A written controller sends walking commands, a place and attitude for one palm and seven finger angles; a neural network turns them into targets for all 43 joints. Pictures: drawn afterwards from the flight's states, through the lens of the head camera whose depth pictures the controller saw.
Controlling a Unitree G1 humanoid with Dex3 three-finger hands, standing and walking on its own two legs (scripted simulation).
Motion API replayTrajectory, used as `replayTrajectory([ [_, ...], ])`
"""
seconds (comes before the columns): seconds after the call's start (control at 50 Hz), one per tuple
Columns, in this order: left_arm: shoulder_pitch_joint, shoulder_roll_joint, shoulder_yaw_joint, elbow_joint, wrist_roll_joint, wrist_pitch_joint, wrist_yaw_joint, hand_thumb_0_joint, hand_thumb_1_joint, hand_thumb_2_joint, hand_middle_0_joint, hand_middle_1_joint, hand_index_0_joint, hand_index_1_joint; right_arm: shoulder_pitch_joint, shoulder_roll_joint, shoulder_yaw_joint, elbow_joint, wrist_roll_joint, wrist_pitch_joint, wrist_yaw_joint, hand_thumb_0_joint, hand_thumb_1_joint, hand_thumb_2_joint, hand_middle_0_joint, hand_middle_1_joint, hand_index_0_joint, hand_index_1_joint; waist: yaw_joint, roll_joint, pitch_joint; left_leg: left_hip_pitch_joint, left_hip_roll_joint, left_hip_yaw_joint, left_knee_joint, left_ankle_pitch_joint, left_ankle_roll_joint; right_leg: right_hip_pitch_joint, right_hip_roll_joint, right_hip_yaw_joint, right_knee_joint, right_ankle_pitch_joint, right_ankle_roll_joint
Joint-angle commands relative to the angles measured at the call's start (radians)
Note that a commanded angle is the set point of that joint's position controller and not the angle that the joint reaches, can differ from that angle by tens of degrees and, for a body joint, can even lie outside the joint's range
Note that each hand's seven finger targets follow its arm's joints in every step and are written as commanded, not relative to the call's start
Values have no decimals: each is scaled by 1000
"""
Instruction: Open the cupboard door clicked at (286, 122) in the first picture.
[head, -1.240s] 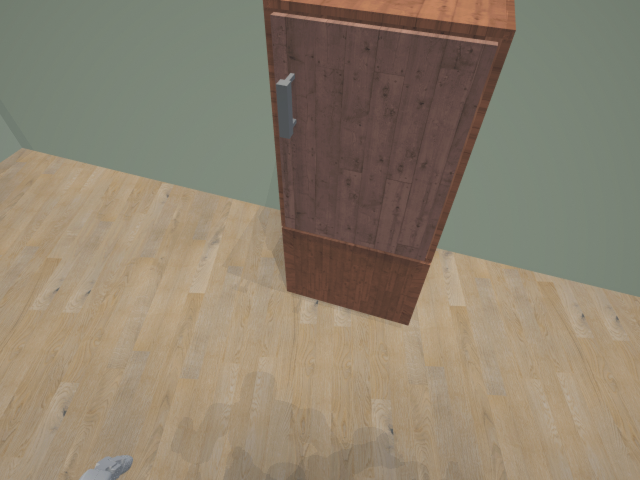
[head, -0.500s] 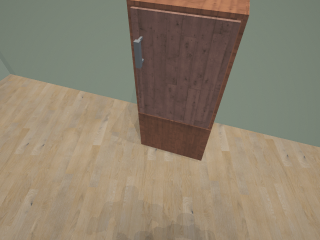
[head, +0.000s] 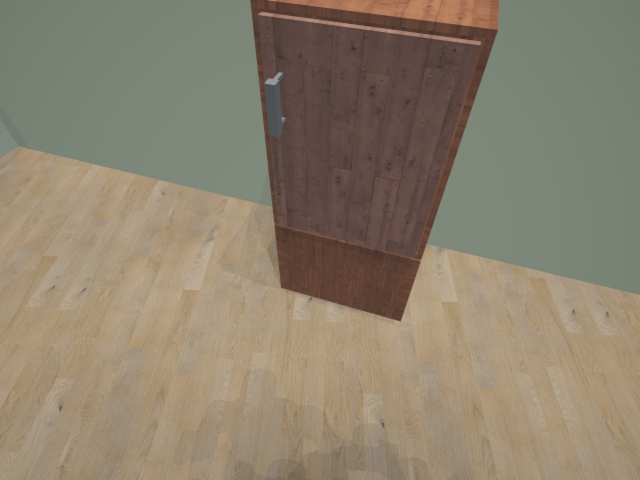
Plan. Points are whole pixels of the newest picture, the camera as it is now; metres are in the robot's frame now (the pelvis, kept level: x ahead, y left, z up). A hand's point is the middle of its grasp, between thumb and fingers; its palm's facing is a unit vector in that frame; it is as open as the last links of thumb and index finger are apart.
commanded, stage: look at it before walking up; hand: left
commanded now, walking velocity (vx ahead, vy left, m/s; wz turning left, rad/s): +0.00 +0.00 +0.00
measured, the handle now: (277, 104) +0.85 +0.14 +0.03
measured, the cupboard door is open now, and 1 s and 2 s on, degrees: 0 0 0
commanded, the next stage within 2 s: turn to face it in 0.20 s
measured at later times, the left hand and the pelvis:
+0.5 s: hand out of the picture +0.08 +0.24 -0.16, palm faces -0.05 -0.94 -0.33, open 7.4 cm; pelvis +0.00 +0.00 +0.00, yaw -3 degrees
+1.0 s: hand out of the picture +0.08 +0.19 -0.19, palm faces -0.18 -0.96 -0.23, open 7.4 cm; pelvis -0.02 +0.01 -0.02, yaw -10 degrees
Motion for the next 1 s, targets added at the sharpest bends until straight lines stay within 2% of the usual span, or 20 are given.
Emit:
replayTrajectory([
  [0.0, -34, 209, 44, -58, -6, -26, 12, 0, 900, 900, -200, -300, -200, -300, -46, -198, -42, -61, -3, -27, -18, 0, -900, -900, 200, 300, 200, 300, 2, 8, -76, 20, 110, -86, -58, 126, 34, 20, -116, 107, -67, 147, -28],
  [0.12, -29, 206, 44, -54, -5, -24, 11, 0, 900, 900, -200, -300, -200, -300, -47, -198, -41, -62, -4, -27, -19, 0, -900, -900, 200, 300, 200, 300, 5, 8, -66, 21, 111, -87, -68, 117, 35, 17, -115, 106, -74, 132, -26],
  [0.2, -30, 207, 44, -55, -6, -26, 12, 0, 900, 900, -200, -300, -200, -300, -41, -201, -40, -62, -3, -28, -19, 0, -900, -900, 200, 300, 200, 300, 2, -2, -85, 36, 114, -85, -65, 145, 34, 30, -117, 106, -70, 166, -27],
  [0.32, -30, 210, 47, -56, -5, -24, 11, 0, 900, 900, -200, -300, -200, -300, -43, -202, -43, -62, -4, -26, -21, 0, -900, -900, 200, 300, 200, 300, 1, -3, -67, 46, 116, -70, -59, 138, 30, 11, -114, 120, -74, 185, -32],
  [0.34, -30, 209, 50, -61, -4, -22, 11, 0, 900, 900, -200, -300, -200, -300, -35, -197, -45, -64, -4, -25, -23, 0, -900, -900, 200, 300, 200, 300, 0, -2, -69, 50, 119, -63, -47, 145, 29, 5, -110, 126, -64, 205, -34],
  [0.42, 28, 112, 37, -62, -5, 8, 16, 0, 900, 900, -200, -300, -200, -300, 22, -90, -32, -67, -5, -6, -28, 0, -900, -900, 200, 300, 200, 300, -3, -9, -71, 42, 124, -15, 4, 145, 11, -29, -104, 141, -8, 261, -23],
  [0.52, 53, 105, 49, -99, -1, 24, 14, 0, 900, 900, -200, -300, -200, -300, 46, -86, -49, -104, -5, 7, -34, 0, -900, -900, 200, 300, 200, 300, -4, -5, -62, 18, 135, 10, 52, 105, 14, -87, -87, 169, 54, 267, -30],
  [0.62, 71, 90, 61, -137, 3, 32, 10, 0, 900, 900, -200, -300, -200, -300, 48, -71, -64, -138, -6, 14, -35, 0, -900, -900, 200, 300, 200, 300, 0, 5, -28, -46, 142, 8, 75, -33, 24, -151, -68, 199, 82, 158, -36],
  [0.72, 81, 78, 71, -166, 6, 34, 10, 0, 900, 900, -200, -300, -200, -300, 75, -35, -73, -154, -7, 17, -32, 0, -900, -900, 200, 300, 200, 300, -5, -29, -30, -66, 113, 33, 129, -161, 22, -221, -77, 265, 45, 15, -57],
  [0.78, 76, 68, 75, -180, 8, 34, 11, 0, 900, 900, -200, -300, -200, -300, 103, -15, -77, -153, -7, 17, -30, 0, -900, -900, 200, 300, 200, 300, -12, -62, -36, -66, 103, 39, 153, -190, 24, -249, -78, 292, 23, -54, -64],
  [0.82, 76, 56, 77, -186, 8, 33, 12, 0, 900, 900, -200, -300, -200, -300, 122, -7, -79, -151, -7, 13, -31, 0, -900, -900, 200, 300, 200, 300, -16, -61, -60, -46, 104, 42, 159, -170, 26, -255, -75, 293, 29, -37, -65],
  [0.84, 71, 50, 77, -188, 8, 32, 13, 0, 900, 900, -200, -300, -200, -300, 131, -5, -81, -150, -6, 12, -31, 0, -900, -900, 200, 300, 200, 300, -20, -62, -70, -36, 112, 36, 155, -158, 28, -256, -66, 278, 45, -20, -61],
  [0.88, 73, 30, 76, -194, 7, 32, 13, 0, 900, 900, -200, -300, -200, -300, 134, -12, -85, -149, -8, 9, -32, 0, -900, -900, 200, 300, 200, 300, -20, -6, -74, -17, 147, 10, 114, -143, 40, -282, -32, 237, 102, 6, -48],
  [0.9, 73, 17, 74, -198, 7, 32, 11, 0, 900, 900, -200, -300, -200, -300, 134, -24, -88, -150, -9, 7, -32, 0, -900, -900, 200, 300, 200, 300, -18, 40, -66, -15, 182, -24, 69, -152, 53, -299, -2, 195, 156, 5, -35],
  [0.92, 80, -3, 74, -198, 6, 32, 10, 0, 900, 900, -200, -300, -200, -300, 130, -41, -93, -152, -10, 6, -33, 0, -900, -900, 200, 300, 200, 300, -14, 107, -58, -25, 240, -75, 8, -158, 79, -308, 33, 138, 249, 1, -20],
  [0.94, 89, -24, 73, -195, 7, 32, 8, 0, 900, 900, -200, -300, -200, -300, 121, -55, -98, -156, -10, 2, -34, 0, -900, -900, 200, 300, 200, 300, -6, 176, -62, -55, 315, -127, -46, -106, 121, -286, 49, 74, 376, -57, -7],
  [0.96, 101, -30, 76, -193, 9, 37, 7, 0, 900, 900, -200, -300, -200, -300, 107, -54, -100, -158, -12, -2, -35, 0, -900, -900, 200, 300, 200, 300, 1, 193, -57, -73, 371, -130, -70, -29, 162, -286, 33, 25, 499, -190, 8],
  [0.98, 103, -36, 79, -194, 10, 41, 7, 0, 900, 900, -200, -300, -200, -300, 102, -46, -96, -164, -15, -4, -36, 0, -900, -900, 200, 300, 200, 300, 0, 197, -42, -80, 380, -119, -68, 50, 185, -299, 13, 14, 551, -267, 15],
])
